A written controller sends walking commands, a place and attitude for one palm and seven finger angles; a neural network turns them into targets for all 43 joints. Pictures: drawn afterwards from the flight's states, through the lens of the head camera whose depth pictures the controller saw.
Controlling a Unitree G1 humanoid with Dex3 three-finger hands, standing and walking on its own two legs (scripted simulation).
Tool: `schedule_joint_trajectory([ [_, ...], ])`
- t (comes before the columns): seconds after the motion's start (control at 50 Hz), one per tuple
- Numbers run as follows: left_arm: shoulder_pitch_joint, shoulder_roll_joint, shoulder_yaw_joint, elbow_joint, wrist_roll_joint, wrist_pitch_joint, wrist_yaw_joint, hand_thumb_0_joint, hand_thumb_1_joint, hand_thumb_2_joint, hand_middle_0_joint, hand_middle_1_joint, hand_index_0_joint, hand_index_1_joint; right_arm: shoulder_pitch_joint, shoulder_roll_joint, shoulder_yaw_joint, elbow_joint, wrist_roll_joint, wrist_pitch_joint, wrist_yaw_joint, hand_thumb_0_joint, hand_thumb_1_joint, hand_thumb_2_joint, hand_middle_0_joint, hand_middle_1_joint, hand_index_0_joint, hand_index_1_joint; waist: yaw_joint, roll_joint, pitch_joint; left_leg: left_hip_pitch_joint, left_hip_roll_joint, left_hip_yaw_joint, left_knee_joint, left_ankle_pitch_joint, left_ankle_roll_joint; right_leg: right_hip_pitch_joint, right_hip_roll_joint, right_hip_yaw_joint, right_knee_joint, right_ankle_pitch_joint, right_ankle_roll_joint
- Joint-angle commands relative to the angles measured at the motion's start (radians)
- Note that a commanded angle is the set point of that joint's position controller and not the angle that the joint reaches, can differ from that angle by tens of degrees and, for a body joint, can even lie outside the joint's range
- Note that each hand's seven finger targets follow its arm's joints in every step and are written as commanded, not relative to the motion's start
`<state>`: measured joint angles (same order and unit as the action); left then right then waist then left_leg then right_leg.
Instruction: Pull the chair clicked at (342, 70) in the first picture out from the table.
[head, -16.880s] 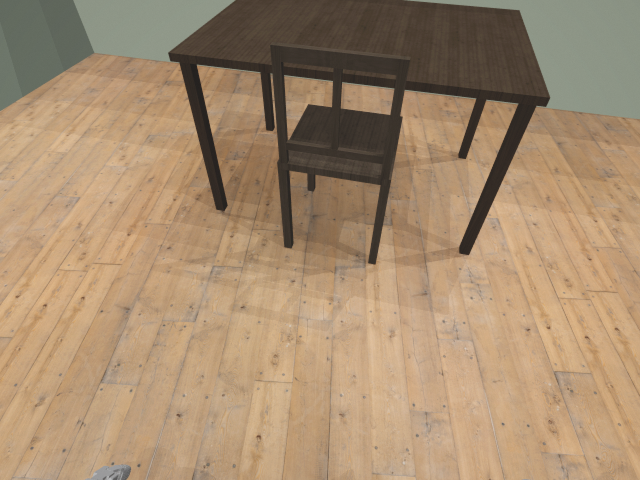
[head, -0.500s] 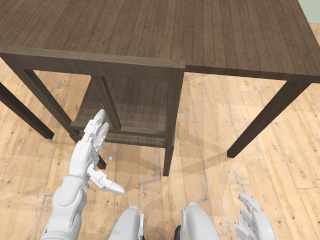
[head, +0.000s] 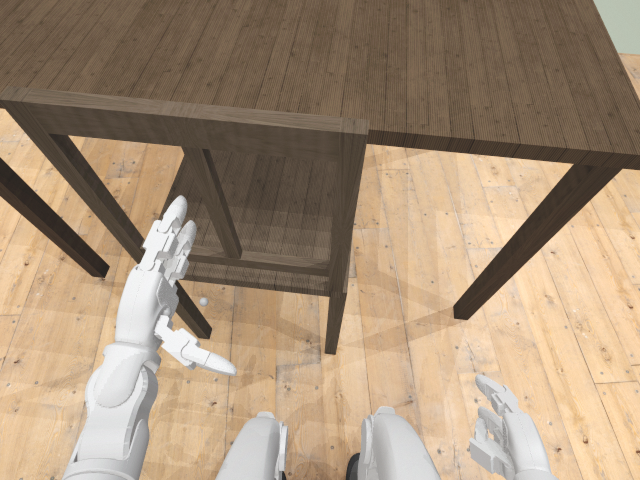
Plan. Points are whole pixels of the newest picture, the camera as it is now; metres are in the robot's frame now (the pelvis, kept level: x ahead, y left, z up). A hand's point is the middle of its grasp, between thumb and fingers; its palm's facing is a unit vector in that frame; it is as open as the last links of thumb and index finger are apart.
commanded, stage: aim the fingers beside a spindle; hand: left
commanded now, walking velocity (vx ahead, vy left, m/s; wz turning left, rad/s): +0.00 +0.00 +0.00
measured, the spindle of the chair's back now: (218, 209) +0.46 +0.16 +0.01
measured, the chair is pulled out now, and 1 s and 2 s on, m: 0.00 0.00 0.00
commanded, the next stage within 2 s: push the fingers through the gap in 1.54 s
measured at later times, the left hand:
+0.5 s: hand (207, 308) +0.31 +0.15 +0.01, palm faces -0.12 -0.99 -0.01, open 16.9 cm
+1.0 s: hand (193, 297) +0.31 +0.16 +0.05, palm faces -0.07 -0.99 -0.08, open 16.9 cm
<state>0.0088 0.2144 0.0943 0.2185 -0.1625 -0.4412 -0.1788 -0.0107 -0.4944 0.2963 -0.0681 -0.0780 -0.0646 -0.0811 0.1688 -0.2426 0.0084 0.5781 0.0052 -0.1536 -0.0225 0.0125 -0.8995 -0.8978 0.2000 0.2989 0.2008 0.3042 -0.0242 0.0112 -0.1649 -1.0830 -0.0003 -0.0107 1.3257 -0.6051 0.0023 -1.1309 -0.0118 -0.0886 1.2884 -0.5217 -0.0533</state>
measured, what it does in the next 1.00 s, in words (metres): stands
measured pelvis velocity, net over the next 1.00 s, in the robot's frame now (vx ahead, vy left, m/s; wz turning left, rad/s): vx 0.00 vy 0.00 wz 0.00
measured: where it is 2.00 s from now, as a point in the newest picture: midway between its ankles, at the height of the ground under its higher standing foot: outside the picture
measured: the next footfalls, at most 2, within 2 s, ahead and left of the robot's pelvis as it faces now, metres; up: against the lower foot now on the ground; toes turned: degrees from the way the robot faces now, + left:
none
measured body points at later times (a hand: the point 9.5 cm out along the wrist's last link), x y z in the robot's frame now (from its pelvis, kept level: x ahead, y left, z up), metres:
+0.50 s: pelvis +0.00 +0.00 +0.00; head +0.12 +0.01 +0.44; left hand +0.31 +0.21 +0.02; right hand +0.17 -0.25 -0.10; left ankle +0.01 +0.12 -0.61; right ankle +0.05 -0.09 -0.61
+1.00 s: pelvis +0.00 +0.00 +0.00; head +0.10 +0.00 +0.44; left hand +0.31 +0.21 +0.05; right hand +0.18 -0.23 -0.10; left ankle +0.01 +0.12 -0.61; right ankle +0.05 -0.09 -0.61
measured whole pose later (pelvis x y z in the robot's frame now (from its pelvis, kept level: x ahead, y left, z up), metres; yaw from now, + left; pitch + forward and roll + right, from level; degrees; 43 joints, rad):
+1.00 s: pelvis +0.00 +0.00 +0.00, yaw +0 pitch +21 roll -1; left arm 0.02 0.22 0.11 0.22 -0.18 -0.42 -0.19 -0.01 -0.49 0.30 -0.07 -0.08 -0.06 -0.08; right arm 0.19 -0.24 0.01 0.58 0.01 -0.14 -0.01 0.01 -0.90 -0.90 0.20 0.30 0.20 0.30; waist -0.02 0.02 -0.18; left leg -1.07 0.00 -0.01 1.31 -0.61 0.01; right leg -1.12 -0.01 -0.08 1.27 -0.52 -0.04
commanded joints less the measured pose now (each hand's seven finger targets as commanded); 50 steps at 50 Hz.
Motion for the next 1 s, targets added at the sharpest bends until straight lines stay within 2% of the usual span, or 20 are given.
schedule_joint_trajectory([
  [0.0,-0.065,0.085,0.049,-0.042,-0.029,0.035,-0.038,0.0,-0.5,0.3,-0.06,-0.08,-0.06,-0.08,0.009,-0.143,-0.051,-0.139,0.02,-0.025,-0.005,0.0,-0.9,-0.9,0.2,0.3,0.2,0.3,-0.014,-0.05,-0.275,0.041,-0.027,-0.007,-0.184,0.182,0.015,0.331,0.014,0.113,-0.231,0.114,0.035],
  [0.06,-0.164,0.113,0.068,-0.176,-0.064,0.017,-0.064,0.0,-0.5,0.3,-0.06,-0.08,-0.06,-0.08,0.004,-0.138,-0.055,-0.153,0.021,-0.034,-0.016,0.0,-0.9,-0.9,0.2,0.3,0.2,0.3,-0.008,-0.035,-0.371,0.074,-0.028,-0.007,-0.171,0.228,0.017,0.387,0.009,0.127,-0.22,0.175,0.038],
  [0.12,-0.225,0.177,0.115,-0.328,-0.079,-0.058,-0.044,0.0,-0.5,0.3,-0.06,-0.08,-0.06,-0.08,-0.001,-0.129,-0.051,-0.147,0.009,-0.056,-0.023,0.0,-0.9,-0.9,0.2,0.3,0.2,0.3,0.005,0.042,-0.435,0.136,-0.027,-0.014,-0.166,0.299,0.014,0.403,0.016,0.127,-0.195,0.246,0.032],
  [0.18,-0.206,0.149,0.093,-0.279,-0.066,-0.092,-0.02,0.0,-0.5,0.3,-0.06,-0.08,-0.06,-0.08,0.005,-0.13,-0.049,-0.116,0.003,-0.069,-0.018,0.0,-0.9,-0.9,0.2,0.3,0.2,0.3,-0.019,0.025,-0.369,0.125,-0.023,-0.023,-0.164,0.287,0.012,0.348,0.02,0.11,-0.189,0.226,0.035],
  [0.26,-0.158,0.11,0.065,-0.053,-0.035,-0.021,-0.035,0.0,-0.5,0.3,-0.06,-0.08,-0.06,-0.08,0.011,-0.144,-0.049,-0.099,0.012,-0.052,-0.016,0.0,-0.9,-0.9,0.2,0.3,0.2,0.3,-0.039,-0.032,-0.256,0.032,-0.021,-0.018,-0.17,0.165,0.014,0.285,0.015,0.114,-0.223,0.08,0.04],
  [0.3,-0.122,0.105,0.067,0.017,-0.039,0.028,-0.061,0.0,-0.5,0.3,-0.06,-0.08,-0.06,-0.08,0.021,-0.152,-0.05,-0.113,0.021,-0.043,-0.016,0.0,-0.9,-0.9,0.2,0.3,0.2,0.3,-0.027,-0.049,-0.249,0.019,-0.024,-0.013,-0.177,0.155,0.014,0.299,0.012,0.121,-0.237,0.064,0.036],
  [0.38,-0.168,0.123,0.082,-0.133,-0.064,0.032,-0.075,0.0,-0.5,0.3,-0.06,-0.08,-0.06,-0.08,0.019,-0.144,-0.057,-0.146,0.021,-0.039,-0.017,0.0,-0.9,-0.9,0.2,0.3,0.2,0.3,0.003,0.016,-0.384,0.108,-0.026,-0.011,-0.183,0.273,0.013,0.367,0.013,0.106,-0.201,0.222,0.033],
  [0.42,-0.21,0.182,0.131,-0.283,-0.076,-0.019,-0.05,0.0,-0.5,0.3,-0.06,-0.08,-0.06,-0.08,0.018,-0.138,-0.057,-0.152,0.011,-0.049,-0.017,0.0,-0.9,-0.9,0.2,0.3,0.2,0.3,0.019,0.06,-0.477,0.172,-0.025,-0.019,-0.185,0.358,0.01,0.404,0.017,0.098,-0.176,0.307,0.03],
  [0.46,-0.182,0.18,0.133,-0.348,-0.08,-0.069,-0.02,0.0,-0.5,0.3,-0.06,-0.08,-0.06,-0.08,0.02,-0.13,-0.057,-0.145,0.004,-0.058,-0.012,0.0,-0.9,-0.9,0.2,0.3,0.2,0.3,0.018,0.076,-0.491,0.224,-0.023,-0.025,-0.189,0.414,0.003,0.395,0.024,0.087,-0.163,0.351,0.03],
  [0.5,-0.151,0.177,0.125,-0.329,-0.063,-0.087,0.007,0.0,-0.5,0.3,-0.06,-0.08,-0.06,-0.08,0.02,-0.134,-0.053,-0.134,-0.002,-0.061,-0.007,0.0,-0.9,-0.9,0.2,0.3,0.2,0.3,0.006,0.074,-0.442,0.214,-0.021,-0.034,-0.194,0.416,0.002,0.354,0.03,0.07,-0.154,0.33,0.027],
  [0.54,-0.118,0.11,0.067,-0.22,-0.037,-0.07,0.01,0.0,-0.5,0.3,-0.06,-0.08,-0.06,-0.08,0.018,-0.135,-0.054,-0.113,0.0,-0.054,-0.003,0.0,-0.9,-0.9,0.2,0.3,0.2,0.3,-0.023,0.031,-0.347,0.165,-0.015,-0.034,-0.191,0.339,0.004,0.298,0.028,0.061,-0.166,0.265,0.033],
  [0.62,-0.064,0.028,-0.017,-0.002,-0.018,0.028,-0.037,0.0,-0.5,0.3,-0.06,-0.08,-0.06,-0.08,0.033,-0.154,-0.055,-0.116,0.018,-0.033,-0.002,0.0,-0.9,-0.9,0.2,0.3,0.2,0.3,-0.048,-0.071,-0.212,0.073,-0.017,-0.031,-0.201,0.192,0.011,0.247,0.023,0.06,-0.21,0.134,0.036],
  [0.68,-0.147,0.051,-0.008,-0.085,-0.033,0.05,-0.061,0.0,-0.5,0.3,-0.06,-0.08,-0.06,-0.08,0.03,-0.153,-0.06,-0.142,0.023,-0.03,-0.011,0.0,-0.9,-0.9,0.2,0.3,0.2,0.3,-0.029,-0.04,-0.288,0.097,-0.023,-0.026,-0.197,0.217,0.012,0.292,0.015,0.073,-0.207,0.166,0.033],
  [0.7,-0.159,0.1,0.036,-0.133,-0.034,0.039,-0.053,0.0,-0.5,0.3,-0.06,-0.08,-0.06,-0.08,0.023,-0.155,-0.062,-0.147,0.02,-0.033,-0.015,0.0,-0.9,-0.9,0.2,0.3,0.2,0.3,-0.014,-0.023,-0.328,0.117,-0.022,-0.026,-0.19,0.252,0.012,0.304,0.018,0.073,-0.192,0.195,0.029],
  [0.76,-0.22,0.182,0.121,-0.341,-0.05,-0.05,-0.003,0.0,-0.5,0.3,-0.06,-0.08,-0.06,-0.08,0.011,-0.133,-0.057,-0.154,0.004,-0.046,-0.016,0.0,-0.9,-0.9,0.2,0.3,0.2,0.3,0.025,0.077,-0.465,0.214,-0.024,-0.029,-0.187,0.377,0.002,0.357,0.02,0.08,-0.156,0.299,0.024],
  [0.78,-0.214,0.173,0.113,-0.383,-0.052,-0.078,0.015,0.0,-0.5,0.3,-0.06,-0.08,-0.06,-0.08,0.008,-0.125,-0.054,-0.151,-0.002,-0.052,-0.011,0.0,-0.9,-0.9,0.2,0.3,0.2,0.3,0.024,0.092,-0.486,0.244,-0.026,-0.031,-0.187,0.408,-0.001,0.361,0.023,0.08,-0.152,0.324,0.025],
  [0.8,-0.19,0.221,0.156,-0.405,-0.044,-0.096,0.038,0.0,-0.5,0.3,-0.06,-0.08,-0.06,-0.08,0.016,-0.13,-0.056,-0.145,-0.006,-0.054,-0.011,0.0,-0.9,-0.9,0.2,0.3,0.2,0.3,0.032,0.1,-0.503,0.257,-0.023,-0.036,-0.187,0.447,-0.006,0.362,0.028,0.074,-0.141,0.344,0.022],
  [0.86,-0.101,0.121,0.079,-0.266,-0.025,-0.088,0.043,0.0,-0.5,0.3,-0.06,-0.08,-0.06,-0.08,0.006,-0.123,-0.051,-0.122,-0.004,-0.045,0.001,0.0,-0.9,-0.9,0.2,0.3,0.2,0.3,-0.004,0.053,-0.376,0.196,-0.018,-0.036,-0.192,0.37,-0.003,0.314,0.029,0.062,-0.158,0.284,0.029],
  [0.92,-0.001,0.032,-0.002,-0.051,-0.01,0.0,-0.009,0.0,-0.5,0.3,-0.06,-0.08,-0.06,-0.08,0.019,-0.138,-0.052,-0.119,0.01,-0.028,0.005,0.0,-0.9,-0.9,0.2,0.3,0.2,0.3,-0.035,-0.055,-0.258,0.089,-0.018,-0.024,-0.193,0.249,0.009,0.29,0.026,0.063,-0.198,0.199,0.037],
  [0.98,-0.043,0.014,-0.044,-0.012,-0.03,0.081,-0.074,0.0,-0.5,0.3,-0.06,-0.08,-0.06,-0.08,0.032,-0.154,-0.055,-0.14,0.032,-0.015,-0.002,0.0,-0.9,-0.9,0.2,0.3,0.2,0.3,-0.046,-0.089,-0.217,0.06,-0.021,-0.022,-0.201,0.166,0.012,0.287,0.016,0.077,-0.237,0.12,0.039],
])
